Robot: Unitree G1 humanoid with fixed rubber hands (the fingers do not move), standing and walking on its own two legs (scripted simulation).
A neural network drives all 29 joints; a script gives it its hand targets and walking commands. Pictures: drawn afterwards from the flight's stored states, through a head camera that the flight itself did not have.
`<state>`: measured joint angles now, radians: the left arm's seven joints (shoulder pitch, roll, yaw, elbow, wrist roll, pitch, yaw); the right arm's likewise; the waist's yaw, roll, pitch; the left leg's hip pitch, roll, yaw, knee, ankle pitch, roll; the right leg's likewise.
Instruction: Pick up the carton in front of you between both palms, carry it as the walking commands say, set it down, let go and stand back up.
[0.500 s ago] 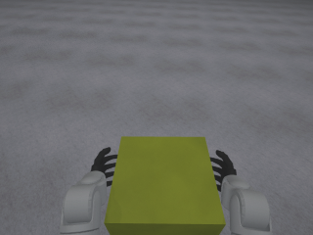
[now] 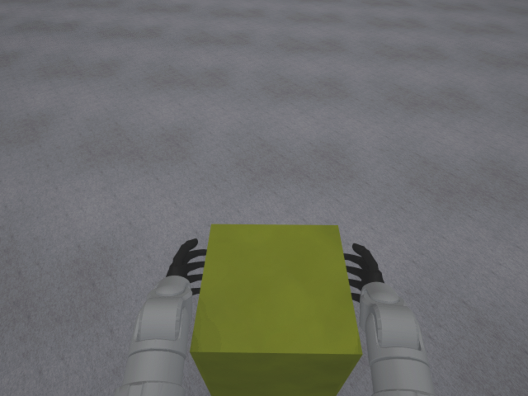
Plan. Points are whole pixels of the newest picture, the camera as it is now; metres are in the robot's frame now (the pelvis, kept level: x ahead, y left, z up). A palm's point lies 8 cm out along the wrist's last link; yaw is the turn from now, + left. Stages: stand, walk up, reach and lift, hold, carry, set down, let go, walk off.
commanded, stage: carry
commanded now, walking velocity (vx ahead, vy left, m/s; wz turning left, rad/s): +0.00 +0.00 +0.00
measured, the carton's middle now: (273, 316) +0.28 +0.00 -0.05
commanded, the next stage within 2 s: hold in 0.54 s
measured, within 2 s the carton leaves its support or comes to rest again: neither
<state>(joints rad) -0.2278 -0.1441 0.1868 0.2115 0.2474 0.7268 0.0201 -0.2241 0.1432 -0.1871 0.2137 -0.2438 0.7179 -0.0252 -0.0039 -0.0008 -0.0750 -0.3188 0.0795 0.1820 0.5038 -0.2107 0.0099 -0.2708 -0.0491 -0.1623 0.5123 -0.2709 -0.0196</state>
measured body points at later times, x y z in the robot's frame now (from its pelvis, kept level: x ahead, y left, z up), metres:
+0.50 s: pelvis +0.00 +0.00 +0.00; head -0.01 +0.00 +0.45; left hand +0.31 +0.15 +0.03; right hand +0.31 -0.16 +0.03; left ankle +0.03 +0.11 -0.74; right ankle +0.00 -0.10 -0.74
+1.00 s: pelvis -0.03 +0.01 +0.00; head -0.05 +0.02 +0.45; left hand +0.31 +0.14 +0.03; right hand +0.29 -0.16 +0.03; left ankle +0.03 +0.13 -0.74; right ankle +0.00 -0.11 -0.74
